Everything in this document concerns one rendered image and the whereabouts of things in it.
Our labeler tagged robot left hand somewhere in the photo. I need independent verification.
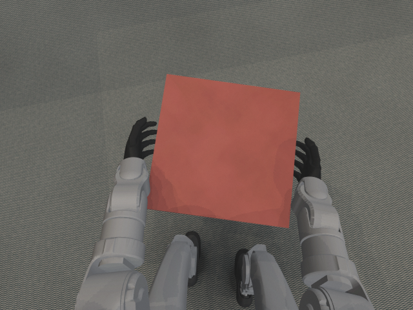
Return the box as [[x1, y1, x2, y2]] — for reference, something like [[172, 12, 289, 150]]
[[124, 117, 157, 159]]

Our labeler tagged left robot thigh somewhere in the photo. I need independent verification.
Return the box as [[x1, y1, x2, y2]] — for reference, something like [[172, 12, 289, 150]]
[[148, 241, 197, 310]]

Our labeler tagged right robot thigh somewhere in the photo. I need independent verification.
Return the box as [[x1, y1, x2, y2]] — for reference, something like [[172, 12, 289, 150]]
[[243, 251, 299, 310]]

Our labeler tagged right robot forearm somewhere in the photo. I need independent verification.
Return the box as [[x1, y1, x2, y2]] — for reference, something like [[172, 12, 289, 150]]
[[290, 176, 375, 310]]

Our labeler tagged right robot upper arm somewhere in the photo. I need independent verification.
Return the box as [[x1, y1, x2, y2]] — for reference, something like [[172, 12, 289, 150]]
[[299, 286, 374, 310]]

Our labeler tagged robot right hand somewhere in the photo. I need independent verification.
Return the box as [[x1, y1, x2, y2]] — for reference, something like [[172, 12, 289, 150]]
[[294, 138, 321, 182]]

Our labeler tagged left robot forearm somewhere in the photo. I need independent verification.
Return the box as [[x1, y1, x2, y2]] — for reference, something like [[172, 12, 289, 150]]
[[75, 157, 150, 310]]

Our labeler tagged robot thigh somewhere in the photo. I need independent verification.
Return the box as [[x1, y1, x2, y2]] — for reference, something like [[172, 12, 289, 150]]
[[148, 241, 197, 310], [243, 251, 299, 310]]

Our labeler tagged left robot upper arm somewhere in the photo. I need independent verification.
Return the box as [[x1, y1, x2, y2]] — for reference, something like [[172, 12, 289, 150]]
[[76, 270, 150, 310]]

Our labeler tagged carton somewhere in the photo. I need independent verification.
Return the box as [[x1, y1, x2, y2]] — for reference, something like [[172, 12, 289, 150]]
[[147, 74, 300, 228]]

